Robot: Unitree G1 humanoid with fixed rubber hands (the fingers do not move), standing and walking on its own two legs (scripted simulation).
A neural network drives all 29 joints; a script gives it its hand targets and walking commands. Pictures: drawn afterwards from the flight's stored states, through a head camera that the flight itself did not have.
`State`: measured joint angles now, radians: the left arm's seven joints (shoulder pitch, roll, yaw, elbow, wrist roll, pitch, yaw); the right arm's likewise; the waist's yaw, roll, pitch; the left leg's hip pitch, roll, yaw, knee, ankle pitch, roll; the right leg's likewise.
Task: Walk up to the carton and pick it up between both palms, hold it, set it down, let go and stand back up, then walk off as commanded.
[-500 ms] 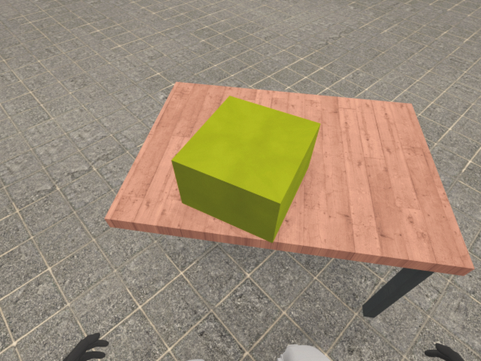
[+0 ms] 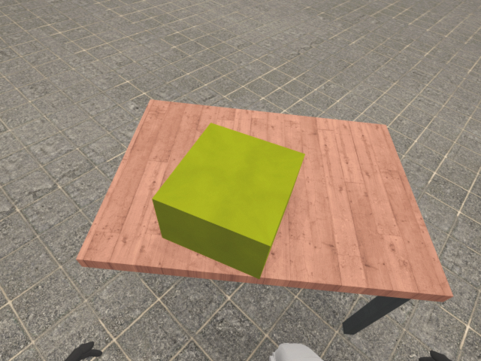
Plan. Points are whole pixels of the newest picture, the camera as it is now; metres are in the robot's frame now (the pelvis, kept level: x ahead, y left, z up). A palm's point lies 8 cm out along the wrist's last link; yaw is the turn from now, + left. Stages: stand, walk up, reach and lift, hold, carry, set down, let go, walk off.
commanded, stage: walk up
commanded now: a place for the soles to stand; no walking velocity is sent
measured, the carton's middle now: (233, 196) +0.50 +0.03 -0.13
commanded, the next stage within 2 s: none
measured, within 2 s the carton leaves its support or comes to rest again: neither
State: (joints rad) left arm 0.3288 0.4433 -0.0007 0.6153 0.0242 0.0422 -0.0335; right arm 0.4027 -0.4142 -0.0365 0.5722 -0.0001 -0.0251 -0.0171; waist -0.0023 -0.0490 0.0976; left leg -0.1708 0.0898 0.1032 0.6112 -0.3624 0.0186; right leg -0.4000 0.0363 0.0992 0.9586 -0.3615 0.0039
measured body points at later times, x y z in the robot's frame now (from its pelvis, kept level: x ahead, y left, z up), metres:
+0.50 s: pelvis +0.04 -0.02 -0.02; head +0.06 -0.01 +0.43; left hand +0.18 +0.28 -0.11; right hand +0.11 -0.35 -0.09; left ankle +0.04 +0.07 -0.73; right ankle +0.07 -0.19 -0.72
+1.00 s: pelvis +0.04 -0.05 -0.02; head +0.05 -0.04 +0.43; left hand +0.19 +0.25 -0.11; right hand +0.10 -0.37 -0.10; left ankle +0.04 +0.07 -0.73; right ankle +0.07 -0.20 -0.73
